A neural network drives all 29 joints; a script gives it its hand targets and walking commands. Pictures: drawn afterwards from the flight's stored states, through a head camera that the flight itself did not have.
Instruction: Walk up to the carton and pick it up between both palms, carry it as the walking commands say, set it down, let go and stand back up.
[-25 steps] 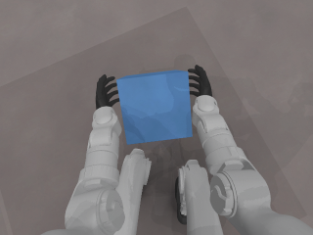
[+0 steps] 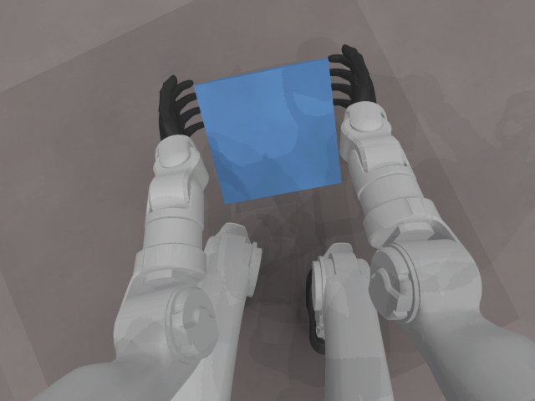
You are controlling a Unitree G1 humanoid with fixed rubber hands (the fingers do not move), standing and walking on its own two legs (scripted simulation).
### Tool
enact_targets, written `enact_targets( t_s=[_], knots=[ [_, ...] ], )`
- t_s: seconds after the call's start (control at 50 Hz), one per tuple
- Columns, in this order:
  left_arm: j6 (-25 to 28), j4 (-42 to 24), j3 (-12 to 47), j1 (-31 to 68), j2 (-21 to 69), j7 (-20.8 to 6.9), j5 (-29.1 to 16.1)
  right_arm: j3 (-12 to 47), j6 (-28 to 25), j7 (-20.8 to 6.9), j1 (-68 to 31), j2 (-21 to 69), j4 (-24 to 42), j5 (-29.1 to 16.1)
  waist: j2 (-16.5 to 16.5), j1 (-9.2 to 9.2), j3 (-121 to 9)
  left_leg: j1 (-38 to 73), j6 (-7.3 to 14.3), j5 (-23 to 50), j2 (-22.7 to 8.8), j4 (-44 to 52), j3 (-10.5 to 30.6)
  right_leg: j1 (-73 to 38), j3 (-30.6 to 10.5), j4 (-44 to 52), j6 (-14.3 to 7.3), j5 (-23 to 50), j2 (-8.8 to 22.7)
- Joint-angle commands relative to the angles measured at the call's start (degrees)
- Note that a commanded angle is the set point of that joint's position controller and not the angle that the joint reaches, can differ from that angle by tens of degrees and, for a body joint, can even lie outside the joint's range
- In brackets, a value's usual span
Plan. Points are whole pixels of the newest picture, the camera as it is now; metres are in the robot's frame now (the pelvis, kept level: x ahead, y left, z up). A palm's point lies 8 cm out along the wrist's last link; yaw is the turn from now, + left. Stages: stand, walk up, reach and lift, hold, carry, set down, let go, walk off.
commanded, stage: set down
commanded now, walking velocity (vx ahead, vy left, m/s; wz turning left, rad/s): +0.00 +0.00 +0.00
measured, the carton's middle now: (269, 124) +0.50 +0.07 -0.21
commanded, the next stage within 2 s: none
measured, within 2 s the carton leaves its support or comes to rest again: neither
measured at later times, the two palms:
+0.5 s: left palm (192, 135) +0.46 +0.19 -0.19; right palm (346, 107) +0.54 -0.06 -0.20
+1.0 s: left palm (188, 127) +0.48 +0.21 -0.23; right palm (336, 107) +0.55 -0.04 -0.24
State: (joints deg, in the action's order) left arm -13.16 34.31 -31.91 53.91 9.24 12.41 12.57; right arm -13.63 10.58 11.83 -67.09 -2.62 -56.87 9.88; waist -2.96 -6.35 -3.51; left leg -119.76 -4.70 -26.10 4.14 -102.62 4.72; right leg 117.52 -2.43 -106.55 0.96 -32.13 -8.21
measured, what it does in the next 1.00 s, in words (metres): lowers itself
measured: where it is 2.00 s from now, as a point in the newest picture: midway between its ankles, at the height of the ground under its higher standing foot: (272, 309)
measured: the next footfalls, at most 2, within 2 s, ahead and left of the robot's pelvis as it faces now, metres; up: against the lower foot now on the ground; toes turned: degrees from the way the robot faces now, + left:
none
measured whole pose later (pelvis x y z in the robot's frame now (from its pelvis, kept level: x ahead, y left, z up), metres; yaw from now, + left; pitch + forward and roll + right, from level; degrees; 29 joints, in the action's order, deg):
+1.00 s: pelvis +0.00 +0.00 -0.08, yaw +1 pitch +43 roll +3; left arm -11.2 44.8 -34.2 69.5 -0.4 6.8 8.3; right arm -7.0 10.0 8.1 -82.6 -9.7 -64.7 7.6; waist -0.5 -7.9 9.6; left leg -131.7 -5.9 -28.7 4.8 -117.3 3.3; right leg 130.1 -2.7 -122.7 1.3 -35.3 -9.3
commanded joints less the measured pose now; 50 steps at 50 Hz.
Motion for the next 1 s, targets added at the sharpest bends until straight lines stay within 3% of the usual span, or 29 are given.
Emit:
enact_targets(
  t_s=[0.0, 0.54, 0.72, 0.82, 0.98],
  knots=[
    [1.57, 0.13, 30.27, 41.48, 43.67, -14.96, -5.16, 18.52, -2.14, -14.71, -30.14, 53.29, 2.64, -4.54, -2.16, -3.39, -61.54, 38.74, 1.61, 12.77, 5.43, 5.99, -8.83, -24.29, 4.23, 10.76, -0.83, 8.17, -4.92],
    [3.13, 1.40, 28.83, 50.40, 36.82, -16.80, -8.42, 22.94, -3.20, -15.06, -39.73, 47.45, 1.81, -9.54, -5.24, -5.53, -60.39, 30.42, 1.33, 17.91, 4.02, -5.51, -10.72, -20.67, 4.24, 0.16, 0.06, 14.16, -3.56],
    [2.58, 8.90, 24.02, 48.10, 37.46, -18.51, -8.65, 21.09, -4.15, -15.32, -42.50, 41.50, 0.71, -8.58, -5.63, -3.29, -52.27, 24.85, 1.15, 17.16, 3.79, -8.68, -10.46, -16.47, 3.97, -2.29, -0.76, 13.56, -2.59],
    [2.83, 9.51, 23.48, 49.19, 37.31, -19.60, -9.50, 19.28, -3.83, -15.32, -39.05, 41.77, -0.99, -6.12, -5.74, -0.84, -48.39, 21.58, 1.02, 17.75, 3.65, -9.77, -10.11, -15.42, 3.79, -2.79, -1.09, 15.48, -2.40],
    [2.75, 11.69, 21.43, 48.75, 35.03, -19.79, -7.94, 17.84, -3.67, -15.90, -39.07, 39.79, -2.82, -5.15, -5.06, -1.49, -43.90, 19.63, 1.11, 14.97, 3.50, -10.22, -10.07, -12.42, 3.23, -3.06, -1.42, 12.93, -2.29]
  ],
)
